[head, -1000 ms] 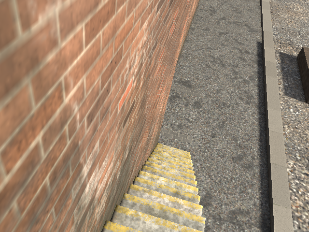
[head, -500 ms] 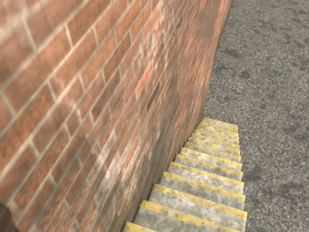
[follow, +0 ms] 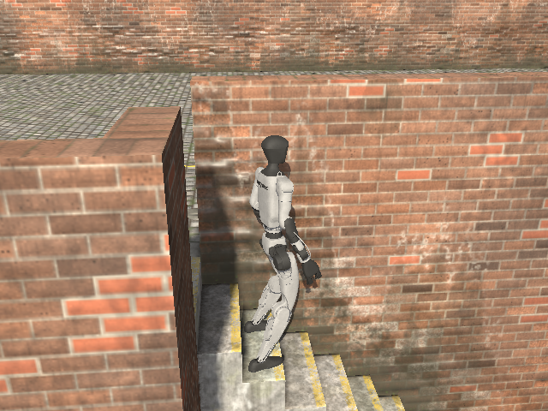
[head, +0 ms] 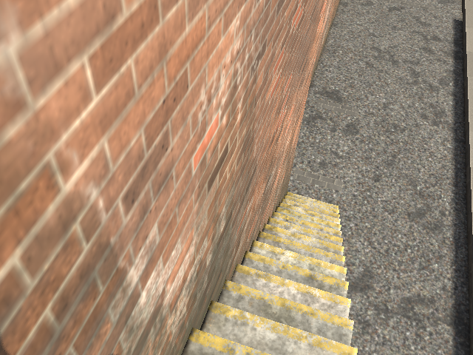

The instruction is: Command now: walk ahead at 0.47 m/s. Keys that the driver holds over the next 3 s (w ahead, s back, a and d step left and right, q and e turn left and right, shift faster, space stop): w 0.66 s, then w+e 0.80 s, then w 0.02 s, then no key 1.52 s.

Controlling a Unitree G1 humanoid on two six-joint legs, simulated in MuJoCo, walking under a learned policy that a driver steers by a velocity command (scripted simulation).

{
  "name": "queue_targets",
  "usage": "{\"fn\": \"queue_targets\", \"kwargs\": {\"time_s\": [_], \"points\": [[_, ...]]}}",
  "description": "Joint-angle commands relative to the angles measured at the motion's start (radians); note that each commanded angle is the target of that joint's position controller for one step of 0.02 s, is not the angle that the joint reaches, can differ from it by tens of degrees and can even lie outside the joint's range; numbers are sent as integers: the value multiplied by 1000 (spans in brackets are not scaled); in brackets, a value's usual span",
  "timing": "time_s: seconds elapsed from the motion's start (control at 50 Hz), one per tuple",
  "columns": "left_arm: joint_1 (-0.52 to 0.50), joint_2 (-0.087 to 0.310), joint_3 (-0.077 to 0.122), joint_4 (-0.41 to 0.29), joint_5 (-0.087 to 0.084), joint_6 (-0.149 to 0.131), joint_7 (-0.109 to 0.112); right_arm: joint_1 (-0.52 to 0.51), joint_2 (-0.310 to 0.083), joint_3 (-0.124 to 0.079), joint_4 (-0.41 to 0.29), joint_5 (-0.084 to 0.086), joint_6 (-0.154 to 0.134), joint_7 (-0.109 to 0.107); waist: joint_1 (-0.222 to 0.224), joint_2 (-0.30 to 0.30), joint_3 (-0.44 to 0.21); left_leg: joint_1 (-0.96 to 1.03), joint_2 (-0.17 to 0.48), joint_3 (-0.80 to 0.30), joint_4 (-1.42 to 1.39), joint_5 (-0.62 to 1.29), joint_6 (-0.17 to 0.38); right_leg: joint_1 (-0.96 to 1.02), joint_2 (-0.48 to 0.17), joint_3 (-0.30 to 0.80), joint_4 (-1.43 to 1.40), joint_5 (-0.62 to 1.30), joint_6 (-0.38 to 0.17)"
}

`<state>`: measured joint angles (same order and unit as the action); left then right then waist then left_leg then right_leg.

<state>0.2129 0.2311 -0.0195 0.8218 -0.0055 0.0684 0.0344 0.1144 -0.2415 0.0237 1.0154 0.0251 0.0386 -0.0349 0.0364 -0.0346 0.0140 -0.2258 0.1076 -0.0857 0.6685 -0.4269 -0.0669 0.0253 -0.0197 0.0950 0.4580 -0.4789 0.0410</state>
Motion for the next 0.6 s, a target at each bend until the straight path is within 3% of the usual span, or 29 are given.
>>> {"fn": "queue_targets", "kwargs": {"time_s": [0.02, 0.04, 0.06, 0.08, 0.14, 0.18, 0.2, 0.26, 0.32, 0.36, 0.4, 0.42, 0.46, 0.48, 0.5, 0.52, 0.54, 0.56, 0.58, 0.6], "points": [[47, 103, 30, -54, 12, -11, -3, -38, -128, -17, -58, 0, -21, -3, 9, 24, -52, 102, -50, 69, 16, 638, 105, -52, 25, -31, 0, 825, -35], [16, 112, 29, -80, 13, -11, 2, -42, -146, -18, -61, 0, -37, 3, -3, 22, -59, 101, -39, 72, -2, 672, 108, -46, 10, -9, -2, 885, -45], [19, 114, 33, -88, -1, -1, 2, -22, -153, -23, -57, 8, -44, 7, 4, 21, -67, 91, -35, 72, -3, 625, 112, -16, 5, -10, -6, 884, -49], [18, 119, 37, -91, -3, 2, 0, -49, -150, -23, -60, 13, -47, 2, 8, 30, -53, 75, -42, 84, 6, 576, 113, -16, 3, -3, -15, 891, -52], [34, 123, 44, -104, 9, 0, -4, -68, -142, -20, -71, 4, -52, -4, 10, 12, -28, 64, -40, 98, 18, 577, 118, -24, 8, -3, -19, 934, -51], [40, 117, 45, -112, 6, -3, -8, -75, -137, -21, -77, 4, -54, -5, 5, 11, -20, 81, -39, 103, 17, 592, 120, -44, 9, -3, -26, 943, -46], [49, 144, 61, -112, -1, -3, 0, -50, -166, -35, -60, 9, -67, -4, -3, 10, -26, 81, -42, 121, 20, 539, 127, -36, 15, -2, -27, 882, -43], [58, 146, 71, -125, 6, -5, 5, -40, -173, -46, -50, 13, -84, 0, -5, 24, -27, 115, -34, 122, 15, 600, 144, -70, 28, -11, -6, 847, -35], [36, 133, 74, -143, 8, -12, 8, 33, -192, -62, -24, 15, -79, 0, -39, 54, -50, 225, -9, 101, 7, 683, 172, -164, 48, -28, 38, 766, -17], [5, 102, 66, -162, 9, -14, 9, 66, -218, -79, -5, 27, -59, -3, -49, 97, -39, 294, 33, 61, -29, 776, 196, -226, 54, -50, 3, 608, -4], [21, 90, 64, -144, -7, -22, -2, 88, -227, -90, 6, 24, -35, -11, -50, 98, -9, 311, 42, 57, -1, 800, 220, -249, 64, -90, -68, 481, -5], [13, 94, 64, -157, -12, -21, -7, 64, -228, -95, -4, 14, -35, -8, -41, 74, 0, 267, 38, 77, 46, 885, 225, -205, 54, -90, -115, 575, -15], [88, 132, 82, -147, -22, -12, -14, -61, -215, -91, -35, 4, -52, 0, 44, 10, -1, 27, 1, 133, 204, 884, 214, 25, 21, -81, -167, 885, -40], [195, 161, 94, -112, -13, -7, -15, -183, -171, -78, -75, -9, -75, 8, 118, -92, 16, -294, -38, 160, 389, 427, 182, 253, -57, 13, -127, 1178, -87], [246, 196, 100, -75, -9, -1, -18, -247, -104, -57, -111, -6, -103, 14, 128, -159, 57, -595, -69, 182, 429, -117, 157, 421, -183, 100, -72, 1475, -138], [285, 215, 105, -68, 10, 13, -17, -277, -75, -39, -140, -3, -120, 31, 120, -120, 62, -699, -34, 146, 444, -220, 145, 451, -253, 131, 0, 1558, -174], [221, 220, 104, -70, 21, 15, 3, -251, -54, -28, -142, 15, -138, 49, 50, -90, 76, -751, 63, 52, 420, -98, 148, 382, -355, 165, 18, 1460, -194], [162, 207, 106, -95, 21, 18, 19, -123, -102, -48, -69, 23, -147, 65, 24, -35, 10, -645, 87, 39, 267, 27, 121, 346, -316, 123, 35, 1167, -186], [42, 210, 107, -123, -3, 14, 23, 1, -113, -52, -14, 4, -145, 83, -43, -54, -56, -431, 30, 115, 256, 97, 113, 195, -239, 64, 58, 1144, -183], [-31, 203, 108, -142, -18, -5, 34, 139, -170, -83, 40, 6, -155, 104, -111, -132, -86, -301, 90, -16, 150, 352, 143, 110, -234, 84, 163, 903, -153]]}}
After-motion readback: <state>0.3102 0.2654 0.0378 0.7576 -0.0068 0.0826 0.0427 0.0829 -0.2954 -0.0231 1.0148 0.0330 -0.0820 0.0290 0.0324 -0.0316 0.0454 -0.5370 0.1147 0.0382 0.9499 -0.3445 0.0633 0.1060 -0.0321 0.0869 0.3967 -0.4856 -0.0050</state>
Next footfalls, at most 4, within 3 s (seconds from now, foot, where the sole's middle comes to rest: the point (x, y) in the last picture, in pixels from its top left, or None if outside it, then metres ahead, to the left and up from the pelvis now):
0.76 left None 0.18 0.19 -0.92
1.14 right None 0.35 -0.19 -1.17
1.76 left None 0.65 0.06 -1.37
2.26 right None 0.47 -0.24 -1.17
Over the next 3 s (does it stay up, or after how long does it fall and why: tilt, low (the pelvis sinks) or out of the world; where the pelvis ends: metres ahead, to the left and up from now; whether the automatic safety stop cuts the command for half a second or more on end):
stays up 0.65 -0.13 -0.59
